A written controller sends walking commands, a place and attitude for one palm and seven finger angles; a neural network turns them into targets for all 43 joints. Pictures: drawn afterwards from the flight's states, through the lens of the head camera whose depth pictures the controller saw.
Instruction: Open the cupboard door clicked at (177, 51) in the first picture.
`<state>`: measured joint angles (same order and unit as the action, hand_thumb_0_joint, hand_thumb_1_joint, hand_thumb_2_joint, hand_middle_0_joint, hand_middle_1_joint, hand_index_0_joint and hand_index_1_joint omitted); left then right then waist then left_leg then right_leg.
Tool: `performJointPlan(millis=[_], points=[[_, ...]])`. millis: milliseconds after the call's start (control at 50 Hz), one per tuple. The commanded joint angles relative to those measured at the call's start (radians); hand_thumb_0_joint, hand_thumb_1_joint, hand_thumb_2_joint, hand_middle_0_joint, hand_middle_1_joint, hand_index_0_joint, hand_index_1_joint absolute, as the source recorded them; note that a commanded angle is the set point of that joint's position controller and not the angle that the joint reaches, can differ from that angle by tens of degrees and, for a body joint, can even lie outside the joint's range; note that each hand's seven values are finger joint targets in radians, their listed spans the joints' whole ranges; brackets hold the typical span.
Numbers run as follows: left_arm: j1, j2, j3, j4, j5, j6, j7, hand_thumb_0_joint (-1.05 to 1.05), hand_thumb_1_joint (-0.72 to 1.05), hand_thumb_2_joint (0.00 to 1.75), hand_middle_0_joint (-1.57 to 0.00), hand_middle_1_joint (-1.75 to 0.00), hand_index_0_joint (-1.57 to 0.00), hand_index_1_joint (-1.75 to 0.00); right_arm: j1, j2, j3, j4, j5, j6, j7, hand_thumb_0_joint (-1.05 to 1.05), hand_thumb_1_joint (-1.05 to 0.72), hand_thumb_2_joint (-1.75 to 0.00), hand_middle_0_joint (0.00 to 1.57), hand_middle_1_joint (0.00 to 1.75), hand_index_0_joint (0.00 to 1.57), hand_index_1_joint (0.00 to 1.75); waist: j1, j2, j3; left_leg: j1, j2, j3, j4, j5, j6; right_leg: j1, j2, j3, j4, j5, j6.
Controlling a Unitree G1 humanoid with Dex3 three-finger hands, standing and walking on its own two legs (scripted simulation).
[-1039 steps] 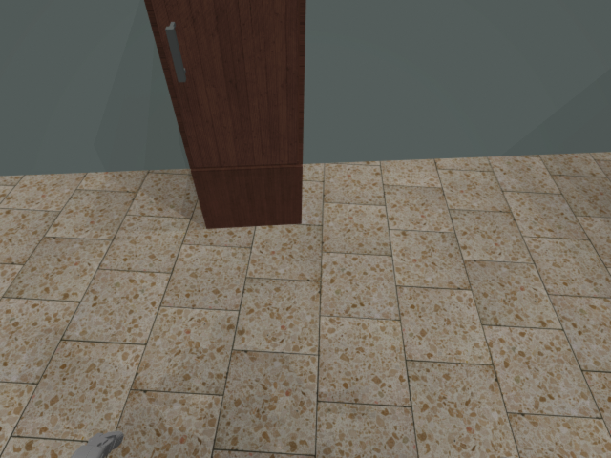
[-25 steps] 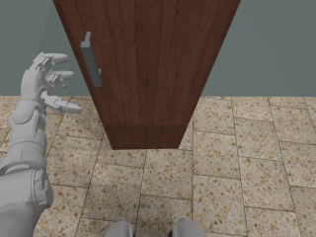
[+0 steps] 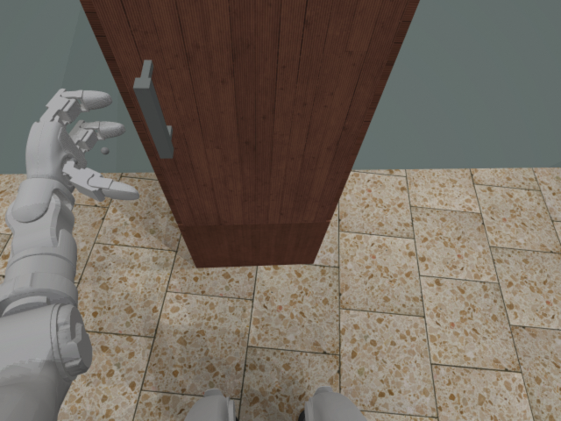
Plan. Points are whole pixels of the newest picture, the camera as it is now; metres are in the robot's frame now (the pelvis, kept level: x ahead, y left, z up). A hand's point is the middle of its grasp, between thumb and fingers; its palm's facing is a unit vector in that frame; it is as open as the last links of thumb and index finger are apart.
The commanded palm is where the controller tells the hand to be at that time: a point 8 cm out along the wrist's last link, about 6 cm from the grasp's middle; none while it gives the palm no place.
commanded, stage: move the hooked fingers beside the handle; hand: left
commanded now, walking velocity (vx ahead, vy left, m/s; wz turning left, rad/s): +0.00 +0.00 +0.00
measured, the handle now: (157, 112) +0.55 +0.16 +0.08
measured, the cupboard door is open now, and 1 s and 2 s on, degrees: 0 0 1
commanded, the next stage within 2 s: slide the fingers in behind the handle in 0.26 s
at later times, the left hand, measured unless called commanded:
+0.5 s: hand (109, 156) +0.46 +0.21 +0.08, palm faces -0.01 -1.00 -0.01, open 14.0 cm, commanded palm +0.44 +0.25 +0.08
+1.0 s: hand (140, 157) +0.47 +0.17 +0.07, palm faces +0.00 -1.00 +0.00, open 14.0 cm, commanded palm +0.44 +0.22 +0.08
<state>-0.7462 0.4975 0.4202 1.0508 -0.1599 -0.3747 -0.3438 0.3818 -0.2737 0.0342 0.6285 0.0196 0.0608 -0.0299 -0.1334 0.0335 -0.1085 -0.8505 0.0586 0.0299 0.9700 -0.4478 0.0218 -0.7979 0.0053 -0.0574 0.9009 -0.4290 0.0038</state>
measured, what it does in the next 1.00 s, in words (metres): stands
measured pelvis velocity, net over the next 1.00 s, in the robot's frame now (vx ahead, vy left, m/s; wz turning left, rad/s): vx -0.01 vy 0.00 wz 0.01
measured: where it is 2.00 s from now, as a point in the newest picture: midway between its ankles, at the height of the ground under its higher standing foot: outside the picture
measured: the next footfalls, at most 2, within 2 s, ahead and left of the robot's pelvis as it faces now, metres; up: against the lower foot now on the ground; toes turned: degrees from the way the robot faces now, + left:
none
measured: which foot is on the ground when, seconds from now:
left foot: down 0.00-1.00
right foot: down 0.00-1.00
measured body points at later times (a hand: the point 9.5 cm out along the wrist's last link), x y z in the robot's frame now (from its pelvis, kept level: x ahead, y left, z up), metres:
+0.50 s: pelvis +0.00 +0.00 +0.00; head +0.10 +0.02 +0.44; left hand +0.46 +0.27 +0.08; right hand +0.04 -0.27 -0.11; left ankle +0.00 +0.10 -0.68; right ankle +0.00 -0.13 -0.68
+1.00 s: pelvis -0.01 +0.00 +0.00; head +0.09 +0.01 +0.44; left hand +0.46 +0.23 +0.08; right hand +0.03 -0.27 -0.12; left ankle +0.00 +0.10 -0.68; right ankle +0.00 -0.13 -0.68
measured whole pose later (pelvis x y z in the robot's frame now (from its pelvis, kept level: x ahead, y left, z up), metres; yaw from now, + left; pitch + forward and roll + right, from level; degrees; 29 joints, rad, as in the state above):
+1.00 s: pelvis -0.01 +0.00 +0.00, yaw +1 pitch +18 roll -2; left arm -0.78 0.39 0.33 1.08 -0.14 -0.39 -0.23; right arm 0.36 -0.27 0.03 0.64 0.01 0.03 -0.02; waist -0.13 0.04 -0.10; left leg -0.85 0.05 0.02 0.98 -0.44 0.02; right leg -0.80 0.00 -0.06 0.92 -0.43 0.00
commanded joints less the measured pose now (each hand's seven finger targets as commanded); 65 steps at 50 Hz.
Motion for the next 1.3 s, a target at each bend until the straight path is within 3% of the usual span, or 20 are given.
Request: performJointPlan(millis=[0,100,160,220,300,340,440,540,580,600,660,760,840,880,960,1000,1040,1160,1240,1280], points=[[-0.342,0.244,0.011,-0.189,-0.023,-0.030,-0.019,0.00,-0.50,0.30,-0.30,-1.20,-0.30,-1.20,0.106,-0.173,-0.069,-0.083,-0.003,-0.020,-0.011,0.00,-0.90,-0.90,0.20,0.30,0.20,0.30,0.007,0.060,-0.396,0.313,-0.039,-0.048,-0.101,0.407,0.011,0.179,0.048,0.016,-0.089,0.381,-0.019],[-0.419,0.259,0.009,-0.212,-0.029,-0.066,-0.024,0.00,-0.50,0.30,-0.30,-1.20,-0.30,-1.20,0.100,-0.172,-0.066,-0.075,-0.006,-0.024,-0.015,0.00,-0.90,-0.90,0.20,0.30,0.20,0.30,-0.008,0.067,-0.378,0.304,-0.039,-0.053,-0.091,0.369,0.012,0.157,0.049,0.021,-0.086,0.348,-0.022],[-0.448,0.282,0.021,-0.236,-0.027,-0.089,-0.025,0.00,-0.50,0.30,-0.30,-1.20,-0.30,-1.20,0.101,-0.173,-0.068,-0.064,-0.007,-0.030,-0.020,0.00,-0.90,-0.90,0.20,0.30,0.20,0.30,-0.004,0.098,-0.437,0.354,-0.036,-0.063,-0.085,0.405,0.007,0.152,0.047,0.023,-0.078,0.360,-0.022],[-0.437,0.245,-0.004,-0.257,-0.031,-0.089,-0.027,0.00,-0.50,0.30,-0.30,-1.20,-0.30,-1.20,0.100,-0.169,-0.070,-0.058,-0.007,-0.035,-0.016,0.00,-0.90,-0.90,0.20,0.30,0.20,0.30,0.001,0.162,-0.476,0.433,-0.032,-0.072,-0.080,0.472,-0.003,0.118,0.048,0.013,-0.076,0.370,-0.025],[-0.411,0.248,-0.002,-0.131,-0.024,-0.040,-0.022,0.00,-0.50,0.30,-0.30,-1.20,-0.30,-1.20,0.097,-0.178,-0.063,-0.055,-0.004,-0.030,-0.019,0.00,-0.90,-0.90,0.20,0.30,0.20,0.30,-0.014,0.045,-0.365,0.308,-0.037,-0.069,-0.093,0.361,0.008,0.128,0.046,0.011,-0.087,0.318,-0.021],[-0.430,0.272,0.010,-0.136,-0.013,-0.033,-0.016,0.00,-0.50,0.30,-0.30,-1.20,-0.30,-1.20,0.097,-0.179,-0.065,-0.058,-0.005,-0.030,-0.020,0.00,-0.90,-0.90,0.20,0.30,0.20,0.30,-0.010,0.064,-0.375,0.305,-0.038,-0.068,-0.092,0.360,0.008,0.125,0.042,0.013,-0.083,0.319,-0.020],[-0.414,0.187,-0.038,-0.288,-0.028,-0.083,-0.002,0.00,-0.50,0.30,-0.30,-1.20,-0.30,-1.20,0.093,-0.163,-0.071,-0.077,-0.012,-0.042,-0.006,0.00,-0.90,-0.90,0.20,0.30,0.20,0.30,0.008,0.144,-0.511,0.454,-0.030,-0.077,-0.077,0.501,-0.007,0.115,0.050,0.007,-0.069,0.372,-0.025],[-0.388,0.180,-0.024,-0.198,-0.029,-0.048,0.025,0.00,-0.50,0.30,-0.30,-1.20,-0.30,-1.20,0.094,-0.168,-0.072,-0.063,-0.006,-0.034,-0.003,0.00,-0.90,-0.90,0.20,0.30,0.20,0.30,-0.006,0.036,-0.407,0.342,-0.034,-0.069,-0.095,0.395,0.001,0.133,0.049,0.002,-0.081,0.337,-0.019],[-0.390,0.210,-0.002,-0.187,-0.017,-0.036,0.040,0.00,-0.50,0.30,-0.30,-1.20,-0.30,-1.20,0.095,-0.169,-0.071,-0.068,-0.006,-0.030,-0.005,0.00,-0.90,-0.90,0.20,0.30,0.20,0.30,0.002,0.031,-0.385,0.301,-0.039,-0.060,-0.103,0.371,0.005,0.158,0.044,0.011,-0.084,0.341,-0.018],[-0.389,0.220,0.005,-0.222,-0.010,-0.044,0.048,0.00,-0.50,0.30,-0.30,-1.20,-0.30,-1.20,0.095,-0.168,-0.070,-0.074,-0.009,-0.032,-0.004,0.00,-0.90,-0.90,0.20,0.30,0.20,0.30,0.019,0.081,-0.413,0.330,-0.041,-0.062,-0.101,0.394,0.002,0.156,0.044,0.012,-0.076,0.346,-0.024],[-0.402,0.139,-0.060,-0.289,-0.001,-0.071,0.068,0.00,-0.50,0.30,-0.30,-1.20,-0.30,-1.20,0.083,-0.150,-0.069,-0.082,-0.011,-0.039,0.005,0.00,-0.90,-0.90,0.20,0.30,0.20,0.30,0.011,0.115,-0.435,0.396,-0.035,-0.066,-0.097,0.424,-0.005,0.119,0.047,0.006,-0.078,0.335,-0.024],[-0.406,0.125,-0.056,-0.223,-0.008,-0.081,0.083,0.00,-0.50,0.30,-0.30,-1.20,-0.30,-1.20,0.088,-0.154,-0.073,-0.061,-0.009,-0.044,0.002,0.00,-0.90,-0.90,0.20,0.30,0.20,0.30,-0.006,0.042,-0.398,0.343,-0.037,-0.060,-0.101,0.364,-0.001,0.138,0.048,0.012,-0.086,0.324,-0.020],[-0.430,0.110,-0.074,-0.187,0.008,-0.070,0.091,0.00,-0.50,0.30,-0.30,-1.20,-0.30,-1.20,0.088,-0.154,-0.071,-0.057,-0.010,-0.046,0.003,0.00,-0.90,-0.90,0.20,0.30,0.20,0.30,-0.007,0.062,-0.367,0.323,-0.041,-0.061,-0.107,0.328,-0.001,0.115,0.043,0.010,-0.085,0.291,-0.022],[-0.446,0.086,-0.092,-0.188,0.013,-0.070,0.098,0.00,-0.50,0.30,-0.30,-1.20,-0.30,-1.20,0.087,-0.152,-0.072,-0.058,-0.012,-0.048,0.005,0.00,-0.90,-0.90,0.20,0.30,0.20,0.30,-0.011,0.075,-0.372,0.338,-0.041,-0.061,-0.104,0.325,-0.002,0.093,0.043,0.011,-0.086,0.279,-0.023],[-0.489,0.130,-0.052,-0.178,0.011,-0.085,0.116,0.00,-0.50,0.30,-0.30,-1.20,-0.30,-1.20,0.096,-0.156,-0.072,-0.051,-0.014,-0.055,0.001,0.00,-0.90,-0.90,0.20,0.30,0.20,0.30,-0.013,0.031,-0.399,0.306,-0.043,-0.061,-0.093,0.307,0.002,0.117,0.042,0.022,-0.082,0.279,-0.019],[-0.511,0.122,-0.059,-0.206,0.013,-0.099,0.120,0.00,-0.50,0.30,-0.30,-1.20,-0.30,-1.20,0.099,-0.152,-0.073,-0.052,-0.017,-0.060,0.001,0.00,-0.90,-0.90,0.20,0.30,0.20,0.30,-0.011,0.053,-0.434,0.325,-0.044,-0.060,-0.086,0.332,0.002,0.127,0.043,0.023,-0.071,0.303,-0.020],[-0.487,0.093,-0.088,-0.216,0.023,-0.107,0.116,0.00,-0.50,0.30,-0.30,-1.20,-0.30,-1.20,0.094,-0.146,-0.074,-0.052,-0.015,-0.063,0.005,0.00,-0.90,-0.90,0.20,0.30,0.20,0.30,-0.006,0.086,-0.466,0.357,-0.042,-0.061,-0.081,0.362,-0.002,0.120,0.042,0.021,-0.066,0.321,-0.022],[-0.490,0.070,-0.104,-0.184,0.015,-0.084,0.118,0.00,-0.50,0.30,-0.30,-1.20,-0.30,-1.20,0.100,-0.150,-0.078,-0.042,-0.013,-0.060,0.006,0.00,-0.90,-0.90,0.20,0.30,0.20,0.30,-0.023,0.030,-0.424,0.309,-0.046,-0.053,-0.082,0.316,0.005,0.132,0.044,0.025,-0.085,0.310,-0.015],[-0.486,0.016,-0.149,-0.252,0.015,-0.092,0.117,0.00,-0.50,0.30,-0.30,-1.20,-0.30,-1.20,0.098,-0.141,-0.079,-0.044,-0.013,-0.063,0.009,0.00,-0.90,-0.90,0.20,0.30,0.20,0.30,-0.014,0.102,-0.480,0.397,-0.043,-0.063,-0.082,0.405,-0.003,0.119,0.045,0.014,-0.072,0.355,-0.024],[-0.486,-0.023,-0.173,-0.234,0.006,-0.085,0.122,0.00,-0.50,0.30,-0.30,-1.20,-0.30,-1.20,0.096,-0.140,-0.079,-0.037,-0.014,-0.064,0.012,0.00,-0.90,-0.90,0.20,0.30,0.20,0.30,-0.027,0.056,-0.432,0.377,-0.041,-0.064,-0.086,0.372,-0.001,0.104,0.048,0.007,-0.084,0.330,-0.021]])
